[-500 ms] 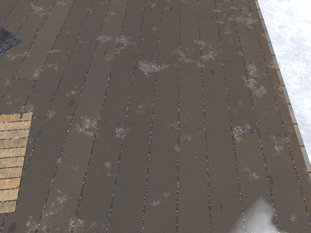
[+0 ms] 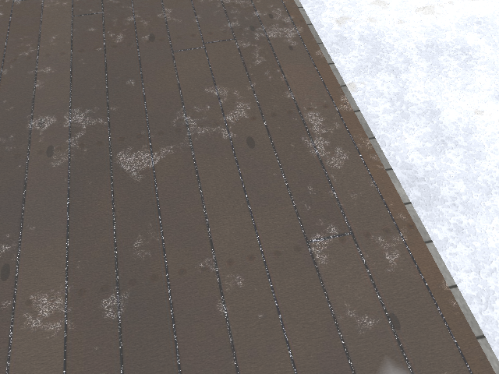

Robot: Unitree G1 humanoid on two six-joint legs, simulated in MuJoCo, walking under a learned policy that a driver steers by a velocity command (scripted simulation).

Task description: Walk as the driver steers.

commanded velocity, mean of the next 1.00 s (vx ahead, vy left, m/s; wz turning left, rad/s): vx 0.50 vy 0.00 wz -0.18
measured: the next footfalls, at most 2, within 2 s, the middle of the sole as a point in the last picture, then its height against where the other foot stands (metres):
left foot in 0.28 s outside the picture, level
right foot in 0.82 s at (312, 338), level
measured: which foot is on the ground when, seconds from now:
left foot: up 0.00-0.26, down 0.28-0.84, up 0.86-1.00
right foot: down 0.00-0.30, up 0.32-0.80, down 0.82-1.00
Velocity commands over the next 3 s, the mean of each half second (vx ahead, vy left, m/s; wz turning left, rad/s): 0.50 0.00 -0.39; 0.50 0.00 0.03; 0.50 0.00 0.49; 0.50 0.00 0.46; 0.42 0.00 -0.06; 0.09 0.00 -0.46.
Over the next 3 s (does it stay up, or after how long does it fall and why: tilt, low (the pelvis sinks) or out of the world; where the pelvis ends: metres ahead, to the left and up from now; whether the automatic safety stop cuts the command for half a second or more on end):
stays up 1.25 0.12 0.00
